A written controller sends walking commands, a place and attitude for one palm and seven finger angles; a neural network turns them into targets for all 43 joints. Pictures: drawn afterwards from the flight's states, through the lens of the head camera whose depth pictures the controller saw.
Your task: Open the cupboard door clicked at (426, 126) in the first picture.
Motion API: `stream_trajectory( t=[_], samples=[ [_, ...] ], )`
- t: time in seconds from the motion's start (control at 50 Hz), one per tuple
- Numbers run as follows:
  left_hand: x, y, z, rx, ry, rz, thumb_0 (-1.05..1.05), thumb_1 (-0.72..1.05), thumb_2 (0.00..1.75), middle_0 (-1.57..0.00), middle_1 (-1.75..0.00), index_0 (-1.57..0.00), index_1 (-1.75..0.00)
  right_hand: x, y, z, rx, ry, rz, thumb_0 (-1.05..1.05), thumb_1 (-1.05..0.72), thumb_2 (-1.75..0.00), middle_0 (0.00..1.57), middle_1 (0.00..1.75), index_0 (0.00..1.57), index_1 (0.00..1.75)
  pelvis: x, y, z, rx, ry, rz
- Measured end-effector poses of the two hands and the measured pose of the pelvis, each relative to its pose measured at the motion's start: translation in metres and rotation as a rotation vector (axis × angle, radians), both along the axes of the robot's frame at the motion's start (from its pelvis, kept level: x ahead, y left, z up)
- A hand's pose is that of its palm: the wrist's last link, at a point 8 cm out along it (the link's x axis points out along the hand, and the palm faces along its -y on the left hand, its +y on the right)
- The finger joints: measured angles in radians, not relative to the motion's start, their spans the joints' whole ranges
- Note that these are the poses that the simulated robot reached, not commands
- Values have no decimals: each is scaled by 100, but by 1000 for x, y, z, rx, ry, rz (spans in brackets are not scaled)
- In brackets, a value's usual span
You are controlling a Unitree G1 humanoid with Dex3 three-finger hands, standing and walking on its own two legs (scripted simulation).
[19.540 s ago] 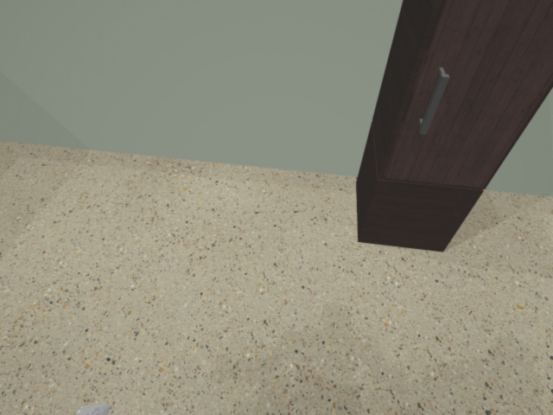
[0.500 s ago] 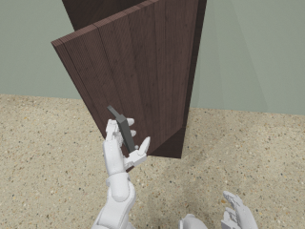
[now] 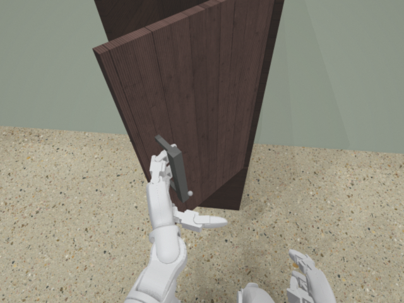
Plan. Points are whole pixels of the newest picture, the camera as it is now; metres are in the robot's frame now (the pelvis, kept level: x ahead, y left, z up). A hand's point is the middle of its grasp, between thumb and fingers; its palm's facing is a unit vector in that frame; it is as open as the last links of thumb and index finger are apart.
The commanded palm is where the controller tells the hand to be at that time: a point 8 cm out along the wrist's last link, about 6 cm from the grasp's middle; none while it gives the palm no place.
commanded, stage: slide the hand sideways off the handle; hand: left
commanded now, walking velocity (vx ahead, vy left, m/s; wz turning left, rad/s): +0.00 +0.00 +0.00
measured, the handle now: (173, 171) +0.37 +0.08 +0.05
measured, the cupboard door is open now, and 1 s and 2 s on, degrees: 48 53 53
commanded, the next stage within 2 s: draw the hand back to the body in 1.30 s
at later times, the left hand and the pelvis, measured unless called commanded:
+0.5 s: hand (192, 218) +0.26 +0.03 +0.06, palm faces -0.17 -0.99 +0.00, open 16.4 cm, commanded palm +0.24 +0.09 +0.05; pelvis +0.00 +0.02 -0.01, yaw -1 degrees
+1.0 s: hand (163, 242) +0.22 +0.08 +0.05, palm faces -0.12 -0.99 -0.02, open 16.3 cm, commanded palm +0.20 +0.14 +0.05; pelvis +0.01 +0.01 -0.02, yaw +0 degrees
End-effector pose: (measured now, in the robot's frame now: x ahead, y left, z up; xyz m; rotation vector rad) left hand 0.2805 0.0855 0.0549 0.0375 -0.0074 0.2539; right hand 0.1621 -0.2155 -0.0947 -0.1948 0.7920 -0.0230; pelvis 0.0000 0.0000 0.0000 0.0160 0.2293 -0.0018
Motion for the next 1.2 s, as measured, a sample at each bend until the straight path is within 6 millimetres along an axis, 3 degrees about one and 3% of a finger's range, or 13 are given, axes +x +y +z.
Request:
stream_trajectory(
  t=[0.14, 0.26, 0.32, 0.52, 0.88, 1.2],
  samples=[
    [3, 0, 0, 12, 5, -31, -1, -50, 30, -23, -45, -20, -45, 4, 12, 0, 15, -3, 14, 2, -91, -90, 20, 30, 20, 30, -1, 6, -1, -3, -3, -2],
    [-8, 10, -1, 55, -14, -413, -1, -50, 30, -19, -36, -10, -37, -2, 12, -1, 14, -15, 4, 1, -91, -90, 20, 30, 20, 30, -1, 11, -5, -6, -11, 9],
    [-14, 8, 0, -3, 3, -488, -1, -50, 30, -18, -34, -10, -34, -6, 10, 1, 18, -32, -20, 2, -91, -90, 20, 30, 20, 30, -2, 15, -5, -7, -19, 7],
    [-31, 4, 1, -29, -8, -422, -1, -50, 30, -14, -30, -13, -31, -5, 10, 5, 15, -58, -27, 2, -91, -90, 20, 30, 20, 30, 1, 17, -10, 3, -2, -12],
    [-59, 39, -3, -21, 34, -384, -1, -50, 30, -14, -30, -15, -30, 23, 6, 8, 3, -127, -1, 2, -91, -90, 20, 30, 20, 30, 9, 8, -18, -5, 16, 3],
    [-89, 72, -3, -17, 55, -360, -1, -50, 30, -15, -30, -15, -30, 25, -2, 5, -18, -151, -19, 2, -91, -90, 20, 30, 20, 30, 12, 6, -27, -15, 29, 7]
  ],
)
